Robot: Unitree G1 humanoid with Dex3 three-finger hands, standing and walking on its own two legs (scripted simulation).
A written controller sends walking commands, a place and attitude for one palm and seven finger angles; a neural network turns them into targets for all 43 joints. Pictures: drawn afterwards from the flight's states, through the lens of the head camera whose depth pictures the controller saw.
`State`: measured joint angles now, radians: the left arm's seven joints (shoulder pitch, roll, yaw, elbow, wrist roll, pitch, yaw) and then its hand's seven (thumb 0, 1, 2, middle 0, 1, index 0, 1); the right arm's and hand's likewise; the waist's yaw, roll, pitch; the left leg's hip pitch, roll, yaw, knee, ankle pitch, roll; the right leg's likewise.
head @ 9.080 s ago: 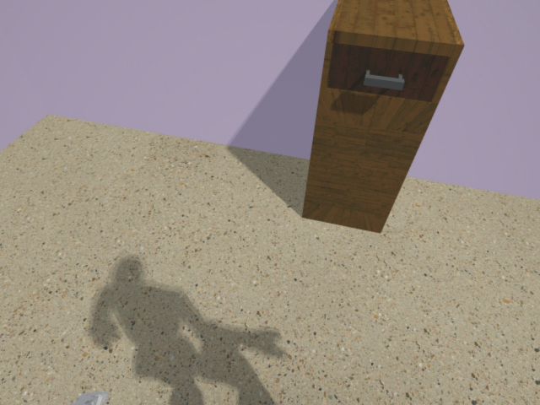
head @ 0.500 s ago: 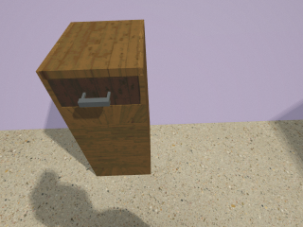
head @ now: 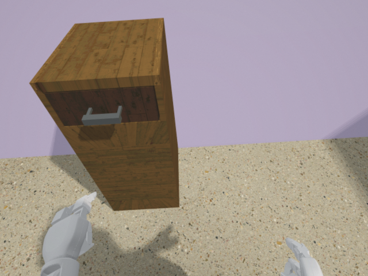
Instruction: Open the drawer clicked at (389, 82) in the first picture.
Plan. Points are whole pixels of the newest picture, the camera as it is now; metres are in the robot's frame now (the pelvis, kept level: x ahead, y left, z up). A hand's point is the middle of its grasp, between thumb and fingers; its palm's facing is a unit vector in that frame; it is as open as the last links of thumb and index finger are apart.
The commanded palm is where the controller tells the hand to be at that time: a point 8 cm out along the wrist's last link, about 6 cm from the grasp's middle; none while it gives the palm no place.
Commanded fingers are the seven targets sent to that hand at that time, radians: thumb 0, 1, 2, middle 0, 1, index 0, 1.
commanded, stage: raise the hand with hooked fingers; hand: left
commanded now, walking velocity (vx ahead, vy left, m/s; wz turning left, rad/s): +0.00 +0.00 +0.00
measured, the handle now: (103, 114) +0.57 +0.31 +0.01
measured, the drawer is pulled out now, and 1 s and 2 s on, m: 0.00 0.00 0.00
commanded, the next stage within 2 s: move the hooked fingers above the handle in 1.66 s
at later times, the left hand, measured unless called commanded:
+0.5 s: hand (76, 225) +0.22 +0.25 +0.02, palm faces +0.06 -0.09 -0.99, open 10.4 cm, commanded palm +0.18 +0.25 +0.07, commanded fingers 0.00 0.01 0.52 -0.26 -0.87 -0.26 -0.87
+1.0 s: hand (64, 184) +0.27 +0.27 +0.09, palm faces +0.11 -0.08 -0.99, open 13.2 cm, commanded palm +0.25 +0.27 +0.15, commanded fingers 0.00 -0.50 0.30 -0.30 -1.20 -0.30 -1.20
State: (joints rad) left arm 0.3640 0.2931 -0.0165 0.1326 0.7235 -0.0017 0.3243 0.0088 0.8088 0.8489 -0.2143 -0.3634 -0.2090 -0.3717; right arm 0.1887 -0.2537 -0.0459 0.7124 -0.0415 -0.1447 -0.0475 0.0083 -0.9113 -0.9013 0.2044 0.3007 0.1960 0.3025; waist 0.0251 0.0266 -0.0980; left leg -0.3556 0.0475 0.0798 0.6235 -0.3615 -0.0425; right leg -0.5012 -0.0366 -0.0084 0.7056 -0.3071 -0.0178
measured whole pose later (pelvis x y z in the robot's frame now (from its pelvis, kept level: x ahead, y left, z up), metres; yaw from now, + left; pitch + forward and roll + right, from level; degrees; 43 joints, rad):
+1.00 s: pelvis +0.00 +0.02 +0.01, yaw +2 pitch +1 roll +1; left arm 0.04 0.41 -0.08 0.00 0.98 0.09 0.18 0.00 -0.34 0.36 -0.31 -1.10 -0.31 -1.11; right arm 0.10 -0.25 -0.01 0.62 -0.02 0.04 -0.03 0.01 -0.91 -0.90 0.20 0.30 0.20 0.30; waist 0.09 0.06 -0.02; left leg -0.22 0.02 0.05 0.52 -0.32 -0.01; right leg -0.32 -0.06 -0.03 0.56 -0.26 0.02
